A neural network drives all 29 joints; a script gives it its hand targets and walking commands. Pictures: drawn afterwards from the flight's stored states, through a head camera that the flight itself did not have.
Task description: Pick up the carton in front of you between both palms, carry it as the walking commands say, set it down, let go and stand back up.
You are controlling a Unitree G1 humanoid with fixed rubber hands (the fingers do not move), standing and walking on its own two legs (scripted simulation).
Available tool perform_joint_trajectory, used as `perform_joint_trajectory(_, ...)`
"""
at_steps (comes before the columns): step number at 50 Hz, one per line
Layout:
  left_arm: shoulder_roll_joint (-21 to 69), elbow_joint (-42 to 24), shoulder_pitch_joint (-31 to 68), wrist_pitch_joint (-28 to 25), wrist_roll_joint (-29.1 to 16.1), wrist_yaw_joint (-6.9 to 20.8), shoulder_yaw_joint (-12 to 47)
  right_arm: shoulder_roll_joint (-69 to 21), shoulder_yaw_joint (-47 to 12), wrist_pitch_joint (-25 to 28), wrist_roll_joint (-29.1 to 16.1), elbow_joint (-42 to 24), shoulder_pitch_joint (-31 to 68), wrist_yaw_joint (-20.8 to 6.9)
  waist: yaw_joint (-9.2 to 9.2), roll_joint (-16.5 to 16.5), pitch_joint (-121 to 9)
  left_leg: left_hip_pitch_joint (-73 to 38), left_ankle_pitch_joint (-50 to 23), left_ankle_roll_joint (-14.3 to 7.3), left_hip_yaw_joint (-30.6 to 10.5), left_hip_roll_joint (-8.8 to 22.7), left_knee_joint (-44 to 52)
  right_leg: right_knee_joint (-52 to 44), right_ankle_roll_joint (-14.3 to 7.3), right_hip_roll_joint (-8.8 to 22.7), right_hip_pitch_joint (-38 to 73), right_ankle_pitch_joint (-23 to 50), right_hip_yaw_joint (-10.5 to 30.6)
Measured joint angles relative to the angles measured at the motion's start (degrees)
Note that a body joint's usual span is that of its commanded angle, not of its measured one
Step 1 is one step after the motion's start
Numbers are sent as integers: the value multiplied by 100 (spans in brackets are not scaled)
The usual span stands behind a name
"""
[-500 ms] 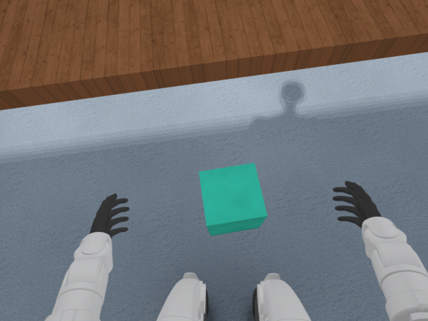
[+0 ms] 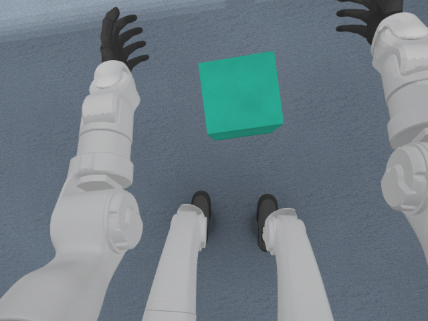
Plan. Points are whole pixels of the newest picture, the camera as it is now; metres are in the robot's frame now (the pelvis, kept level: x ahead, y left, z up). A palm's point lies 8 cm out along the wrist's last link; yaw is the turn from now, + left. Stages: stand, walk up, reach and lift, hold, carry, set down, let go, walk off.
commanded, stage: reach and lift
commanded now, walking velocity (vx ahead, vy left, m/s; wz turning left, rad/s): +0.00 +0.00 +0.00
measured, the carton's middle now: (239, 102) +0.54 +0.01 -0.53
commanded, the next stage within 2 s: none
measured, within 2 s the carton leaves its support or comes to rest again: leaves its support in 1.84 s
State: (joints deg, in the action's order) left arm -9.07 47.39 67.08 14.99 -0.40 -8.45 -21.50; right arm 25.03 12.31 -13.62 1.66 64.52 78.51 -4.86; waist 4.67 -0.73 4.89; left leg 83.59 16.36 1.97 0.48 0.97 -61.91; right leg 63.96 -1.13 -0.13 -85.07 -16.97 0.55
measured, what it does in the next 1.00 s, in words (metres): lowers itself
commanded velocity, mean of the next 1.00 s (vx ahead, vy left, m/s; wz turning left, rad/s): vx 0.00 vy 0.00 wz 0.00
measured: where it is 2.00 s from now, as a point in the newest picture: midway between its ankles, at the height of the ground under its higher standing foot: (231, 230)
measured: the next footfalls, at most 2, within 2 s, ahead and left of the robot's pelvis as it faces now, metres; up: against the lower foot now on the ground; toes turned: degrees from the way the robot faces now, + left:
none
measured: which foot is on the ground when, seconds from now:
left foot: down 0.00-1.00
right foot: down 0.00-1.00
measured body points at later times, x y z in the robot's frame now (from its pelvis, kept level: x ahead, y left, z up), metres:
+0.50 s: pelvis +0.02 +0.01 -0.12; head +0.38 -0.01 +0.16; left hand +0.53 +0.20 -0.28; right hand +0.58 -0.18 -0.29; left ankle +0.10 +0.14 -0.62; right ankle +0.09 -0.11 -0.62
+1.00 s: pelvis -0.03 +0.01 -0.27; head +0.36 -0.01 -0.06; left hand +0.53 +0.20 -0.47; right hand +0.58 -0.17 -0.47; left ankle +0.09 +0.14 -0.62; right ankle +0.09 -0.11 -0.62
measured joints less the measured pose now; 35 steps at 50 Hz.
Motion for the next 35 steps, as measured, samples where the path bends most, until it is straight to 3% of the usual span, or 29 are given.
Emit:
perform_joint_trajectory(10, 348, -406, -107, -513, 571, 259, -620, -396, 543, 362, 614, -457, 31, 48, -34, 10, -236, 624, 123, -5, 56, 21, 35, -10, -1, -27, -661, -110, 60)
perform_joint_trajectory(17, 419, -97, -449, -954, 625, 306, -728, -753, 728, 705, 709, -439, -427, 243, -152, -36, -786, 1667, 471, 58, -2, -59, -871, 855, 47, -16, -1672, -510, 117)
perform_joint_trajectory(24, 187, 131, -183, -1072, 88, 67, -166, -430, 192, 882, 77, -333, -357, 480, -183, 9, -761, 2985, 1065, 21, -1, -137, -2485, 2469, 131, -16, -3008, -1030, 198)
perform_joint_trajectory(30, -117, 192, 279, -927, -609, -181, 454, 111, -605, 815, -717, -269, 91, 623, -161, 102, -101, 3759, 1340, -35, 68, -178, -3885, 3890, 183, -22, -3801, -1294, 289)
perform_joint_trajectory(35, -317, 396, 772, -752, -1013, -294, 759, 361, -1037, 670, -1090, -77, 639, 684, -124, 170, 551, 4096, 1385, -6, 75, -202, -4736, 4754, 184, -32, -4146, -1344, 310)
